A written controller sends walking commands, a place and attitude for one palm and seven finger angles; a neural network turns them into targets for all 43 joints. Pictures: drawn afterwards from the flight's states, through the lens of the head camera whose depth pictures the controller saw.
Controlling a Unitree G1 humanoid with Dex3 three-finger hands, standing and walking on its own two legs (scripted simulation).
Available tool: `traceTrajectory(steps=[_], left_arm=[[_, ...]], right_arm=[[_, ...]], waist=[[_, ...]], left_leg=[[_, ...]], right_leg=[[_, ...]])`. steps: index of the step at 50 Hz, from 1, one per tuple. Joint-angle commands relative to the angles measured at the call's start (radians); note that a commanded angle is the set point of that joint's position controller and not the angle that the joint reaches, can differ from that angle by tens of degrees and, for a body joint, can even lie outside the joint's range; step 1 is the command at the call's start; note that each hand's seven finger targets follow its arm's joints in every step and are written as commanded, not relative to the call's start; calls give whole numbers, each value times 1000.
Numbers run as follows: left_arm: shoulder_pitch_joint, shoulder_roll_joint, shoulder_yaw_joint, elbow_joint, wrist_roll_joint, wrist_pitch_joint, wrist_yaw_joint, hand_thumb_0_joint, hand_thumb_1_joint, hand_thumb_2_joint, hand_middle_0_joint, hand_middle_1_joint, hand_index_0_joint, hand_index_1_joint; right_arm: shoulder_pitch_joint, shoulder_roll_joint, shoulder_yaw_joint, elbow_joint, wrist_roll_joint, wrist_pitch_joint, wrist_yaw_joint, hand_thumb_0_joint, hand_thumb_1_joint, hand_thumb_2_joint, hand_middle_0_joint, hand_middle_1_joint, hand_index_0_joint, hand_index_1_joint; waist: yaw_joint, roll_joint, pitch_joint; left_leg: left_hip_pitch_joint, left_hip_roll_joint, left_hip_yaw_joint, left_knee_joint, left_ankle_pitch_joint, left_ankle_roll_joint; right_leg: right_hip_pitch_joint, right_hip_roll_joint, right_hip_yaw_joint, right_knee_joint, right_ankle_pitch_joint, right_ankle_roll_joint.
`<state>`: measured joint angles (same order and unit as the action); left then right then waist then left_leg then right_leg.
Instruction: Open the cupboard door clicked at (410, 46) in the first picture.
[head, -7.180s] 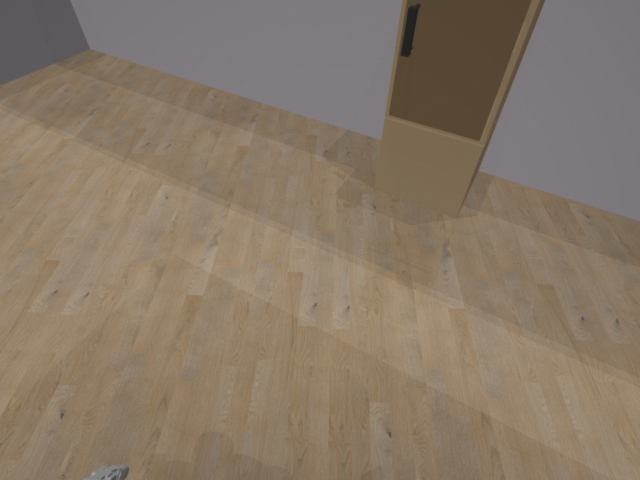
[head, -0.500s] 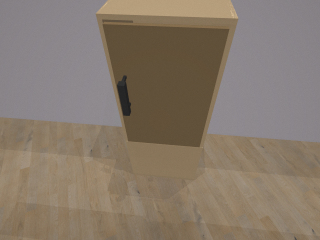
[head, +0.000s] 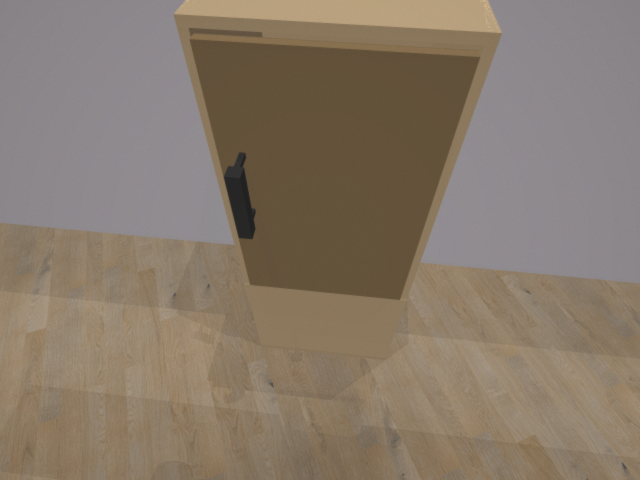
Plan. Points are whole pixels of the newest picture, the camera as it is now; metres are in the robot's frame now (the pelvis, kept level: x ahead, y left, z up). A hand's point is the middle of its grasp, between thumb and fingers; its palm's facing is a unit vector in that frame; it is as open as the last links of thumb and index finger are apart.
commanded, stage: come to a stop and stand still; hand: left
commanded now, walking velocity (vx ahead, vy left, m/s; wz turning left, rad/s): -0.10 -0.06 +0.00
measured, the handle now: (244, 196) +0.55 +0.18 -0.01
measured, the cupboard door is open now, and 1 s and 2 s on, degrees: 0 0 0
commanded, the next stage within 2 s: look again from close up in 0.64 s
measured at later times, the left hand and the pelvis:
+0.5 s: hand out of the picture +0.00 +0.18 -0.16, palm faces +0.01 -0.98 -0.22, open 7.3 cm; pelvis -0.05 +0.00 +0.00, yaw +0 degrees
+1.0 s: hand out of the picture -0.04 +0.15 -0.17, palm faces +0.02 -0.98 -0.19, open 7.4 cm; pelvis -0.04 -0.02 +0.00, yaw +0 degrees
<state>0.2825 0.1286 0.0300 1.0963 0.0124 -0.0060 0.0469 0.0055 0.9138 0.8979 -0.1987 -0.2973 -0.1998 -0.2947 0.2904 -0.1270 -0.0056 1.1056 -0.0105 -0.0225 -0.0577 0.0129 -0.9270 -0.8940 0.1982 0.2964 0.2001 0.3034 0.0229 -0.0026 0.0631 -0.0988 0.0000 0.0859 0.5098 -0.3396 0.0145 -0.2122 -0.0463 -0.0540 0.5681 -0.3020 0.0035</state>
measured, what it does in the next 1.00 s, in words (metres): stands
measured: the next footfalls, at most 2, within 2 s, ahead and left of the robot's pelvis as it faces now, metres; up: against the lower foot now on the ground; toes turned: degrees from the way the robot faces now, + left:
none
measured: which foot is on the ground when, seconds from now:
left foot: down 0.00-1.00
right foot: down 0.00-1.00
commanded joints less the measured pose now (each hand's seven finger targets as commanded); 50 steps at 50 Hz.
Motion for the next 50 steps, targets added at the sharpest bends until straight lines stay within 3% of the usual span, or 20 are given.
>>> traceTrajectory(steps=[1, 5, 7, 8, 9, 10, 11, 12, 13, 14, 15, 17, 19, 20, 21, 24, 31, 35, 38, 50], left_arm=[[69, 107, 24, -55, 5, -3, 10, 0, 900, 900, -200, -300, -200, -300], [52, 114, 25, -87, 5, 0, 5, 0, 900, 900, -200, -300, -200, -300], [50, 123, 23, -95, 4, -4, 5, 0, 900, 900, -200, -300, -200, -300], [122, 184, 25, -53, 4, -16, 34, 0, 900, 900, -200, -300, -200, -300], [120, 196, 30, -108, 6, -25, 29, 0, 900, 900, -200, -300, -200, -300], [89, 191, 17, -111, 7, -34, 26, 0, 900, 900, -200, -300, -200, -300], [30, 181, 11, -131, 9, -33, 20, 0, 900, 900, -200, -300, -200, -300], [-14, 192, 7, -147, 6, -28, 15, 0, 900, 900, -200, -300, -200, -300], [-40, 181, 1, -152, -6, -24, 9, 0, 900, 900, -200, -300, -200, -300], [-40, 161, -1, -159, -8, -19, 5, 0, 900, 900, -200, -300, -200, -300], [-42, 157, -2, -163, -1, -6, 4, 0, 900, 900, -200, -300, -200, -300], [-33, 149, -11, -146, 3, -3, -6, 0, 900, 900, -200, -300, -200, -300], [-32, 153, -15, -141, 2, -5, -12, 0, 900, 900, -200, -300, -200, -300], [-28, 154, -15, -137, 2, -5, -14, 0, 900, 900, -200, -300, -200, -300], [-25, 159, -14, -137, 3, -7, -16, 0, 900, 900, -200, -300, -200, -300], [-14, 165, -15, -132, 4, -7, -20, 0, 900, 900, -200, -300, -200, -300], [17, 160, -19, -101, 2, -15, -22, 0, 900, 900, -200, -300, -200, -300], [30, 156, -20, -75, -1, -23, -21, 0, 900, 900, -200, -300, -200, -300], [36, 149, -22, -55, -2, -24, -18, 0, 900, 900, -200, -300, -200, -300], [45, 134, -19, -14, -1, -27, -13, 0, 900, 900, -200, -300, -200, -300]], right_arm=[[72, -97, -39, -45, 0, -3, -3, 0, -900, -900, 200, 300, 200, 300], [56, -102, -40, -60, -5, -1, 0, 0, -900, -900, 200, 300, 200, 300], [48, -102, -37, -63, -6, -2, 2, 0, -900, -900, 200, 300, 200, 300], [-28, -202, -62, -127, 16, 3, 16, 0, -900, -900, 200, 300, 200, 300], [-16, -133, -50, -179, 6, 1, 31, 0, -900, -900, 200, 300, 200, 300], [-37, -98, -41, -181, 12, 9, 33, 0, -900, -900, 200, 300, 200, 300], [-20, -76, -36, -187, 10, 14, 36, 0, -900, -900, 200, 300, 200, 300], [17, -73, -36, -167, 5, 14, 39, 0, -900, -900, 200, 300, 200, 300], [43, -98, -35, -150, -2, 9, 41, 0, -900, -900, 200, 300, 200, 300], [34, -133, -34, -156, -10, 4, 39, 0, -900, -900, 200, 300, 200, 300], [0, -145, -31, -168, -11, 6, 40, 0, -900, -900, 200, 300, 200, 300], [-32, -145, -24, -178, -10, 4, 39, 0, -900, -900, 200, 300, 200, 300], [-24, -157, -22, -179, -9, 2, 40, 0, -900, -900, 200, 300, 200, 300], [-19, -159, -21, -176, -10, 2, 40, 0, -900, -900, 200, 300, 200, 300], [-7, -152, -19, -168, -11, 1, 41, 0, -900, -900, 200, 300, 200, 300], [9, -159, -18, -157, -13, 3, 43, 0, -900, -900, 200, 300, 200, 300], [40, -146, -7, -110, -10, -3, 41, 0, -900, -900, 200, 300, 200, 300], [64, -139, -1, -73, -5, -12, 38, 0, -900, -900, 200, 300, 200, 300], [69, -132, 3, -49, -2, -13, 35, 0, -900, -900, 200, 300, 200, 300], [73, -101, 2, 4, -2, -14, 27, 0, -900, -900, 200, 300, 200, 300]], waist=[[-17, 7, -58], [-16, -2, -82], [-12, 0, -106], [10, -136, -147], [4, -177, -168], [-9, -216, -180], [-31, -80, -189], [-59, -2, -163], [-66, 71, -126], [-46, 121, -92], [-29, 144, -35], [-16, 76, 46], [-23, 24, 54], [-26, 32, 50], [-26, 50, 40], [-30, -14, 37], [-27, 0, 19], [-25, 0, -16], [-24, -21, -8], [-21, -7, -2]], left_leg=[[-1, 134, -63, -33, 773, 26], [-15, 139, -72, -44, 657, 27], [-23, 130, -70, -41, 613, 20], [-84, 150, -27, 174, 649, -15], [-224, 60, -45, 216, 161, -5], [-262, 53, -59, 227, -126, -5], [-205, 50, -49, 133, -129, -2], [-129, 38, -41, 9, 0, -4], [-76, 69, -83, -51, 180, 6], [-104, 132, -128, -71, 293, 29], [-167, 152, -148, -97, 257, 41], [-215, 137, -156, -137, 149, 43], [-213, 118, -150, -167, 31, 37], [-208, 112, -148, -181, -16, 36], [-210, 108, -148, -192, -32, 37], [-211, 93, -137, -194, -93, 34], [-189, 93, -132, -192, -38, 33], [-159, 94, -118, -165, 72, 28], [-157, 97, -116, -158, 105, 25], [-133, 97, -95, -133, 173, 15]], right_leg=[[34, -70, 40, 17, 568, -27], [28, -72, 61, 8, 527, -39], [56, -84, 78, -1, 568, -50], [86, -97, 73, -64, 813, -18], [204, -180, 185, -49, 994, -79], [209, -236, 212, -74, 1015, -135], [174, -225, 166, -70, 867, -150], [99, -181, 132, -43, 670, -131], [16, -119, 98, -23, 444, -90], [-11, -63, 73, -40, 279, -55], [-14, -36, 48, -58, 121, -42], [-34, -25, 58, -98, 48, -36], [-46, -30, 80, -138, 4, -36], [-54, -33, 91, -152, -22, -39], [-39, -35, 87, -157, -25, -41], [-62, -42, 106, -189, -106, -40], [-56, -56, 112, -201, -75, -45], [-19, -65, 110, -182, 27, -47], [-6, -67, 104, -173, 74, -47], [13, -77, 96, -158, 185, -54]])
